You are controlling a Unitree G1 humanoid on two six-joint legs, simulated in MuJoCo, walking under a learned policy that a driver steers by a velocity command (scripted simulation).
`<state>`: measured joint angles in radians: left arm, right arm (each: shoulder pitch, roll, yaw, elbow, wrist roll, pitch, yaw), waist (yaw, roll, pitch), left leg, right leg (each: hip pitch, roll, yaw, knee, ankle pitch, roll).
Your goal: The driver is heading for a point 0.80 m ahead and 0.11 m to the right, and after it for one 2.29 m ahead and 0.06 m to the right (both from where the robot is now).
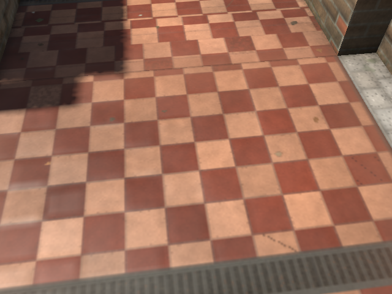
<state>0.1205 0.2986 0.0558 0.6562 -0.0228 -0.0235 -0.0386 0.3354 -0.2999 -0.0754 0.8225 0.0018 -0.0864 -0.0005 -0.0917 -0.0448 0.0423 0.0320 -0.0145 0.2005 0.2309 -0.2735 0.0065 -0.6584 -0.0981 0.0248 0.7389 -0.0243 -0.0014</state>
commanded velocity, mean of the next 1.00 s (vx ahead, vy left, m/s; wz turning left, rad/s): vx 0.50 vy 0.00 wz -0.42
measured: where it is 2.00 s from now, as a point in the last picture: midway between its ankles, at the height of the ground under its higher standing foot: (235, 138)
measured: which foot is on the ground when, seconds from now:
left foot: down 0.00-0.12, up 0.14-0.60, down 0.62-1.00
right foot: up 0.00-0.10, down 0.12-0.62, up 0.64-1.00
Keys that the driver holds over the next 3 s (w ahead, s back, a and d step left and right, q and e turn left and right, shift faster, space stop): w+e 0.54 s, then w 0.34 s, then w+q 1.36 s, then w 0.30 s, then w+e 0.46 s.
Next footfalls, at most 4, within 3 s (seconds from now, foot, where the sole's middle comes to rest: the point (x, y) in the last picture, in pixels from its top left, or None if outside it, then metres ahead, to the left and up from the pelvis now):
0.12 right None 0.24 -0.13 -0.78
0.62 left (188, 268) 0.56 0.00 -0.78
1.10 right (276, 226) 0.69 -0.33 -0.78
1.62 left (212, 158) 1.02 -0.13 -0.78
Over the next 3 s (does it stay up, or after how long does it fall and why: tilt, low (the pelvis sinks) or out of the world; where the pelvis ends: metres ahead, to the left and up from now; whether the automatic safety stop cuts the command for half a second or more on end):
stays up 1.55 -0.03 0.00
